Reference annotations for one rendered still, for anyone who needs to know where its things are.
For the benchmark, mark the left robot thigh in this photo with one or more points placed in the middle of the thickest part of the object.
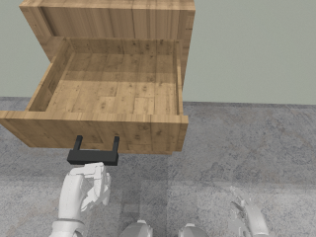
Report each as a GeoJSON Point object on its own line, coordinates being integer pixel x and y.
{"type": "Point", "coordinates": [137, 229]}

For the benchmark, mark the cabinet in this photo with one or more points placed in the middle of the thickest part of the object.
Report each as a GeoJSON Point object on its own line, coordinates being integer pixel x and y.
{"type": "Point", "coordinates": [53, 20]}

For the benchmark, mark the right robot hand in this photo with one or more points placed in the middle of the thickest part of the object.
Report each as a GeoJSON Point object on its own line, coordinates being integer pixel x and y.
{"type": "Point", "coordinates": [250, 221]}

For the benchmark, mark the robot left forearm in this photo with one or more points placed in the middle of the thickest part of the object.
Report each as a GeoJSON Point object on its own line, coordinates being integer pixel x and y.
{"type": "Point", "coordinates": [66, 227]}

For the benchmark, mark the left robot hand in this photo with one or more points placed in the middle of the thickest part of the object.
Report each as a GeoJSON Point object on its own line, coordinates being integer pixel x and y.
{"type": "Point", "coordinates": [92, 180]}

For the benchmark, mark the drawer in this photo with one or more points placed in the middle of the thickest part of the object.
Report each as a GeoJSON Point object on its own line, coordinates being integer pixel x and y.
{"type": "Point", "coordinates": [105, 87]}

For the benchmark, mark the robot left shin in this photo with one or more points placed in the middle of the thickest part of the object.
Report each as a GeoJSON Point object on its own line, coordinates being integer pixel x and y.
{"type": "Point", "coordinates": [141, 221]}

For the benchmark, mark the handle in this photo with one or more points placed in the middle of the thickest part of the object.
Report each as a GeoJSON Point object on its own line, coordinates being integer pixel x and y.
{"type": "Point", "coordinates": [82, 157]}

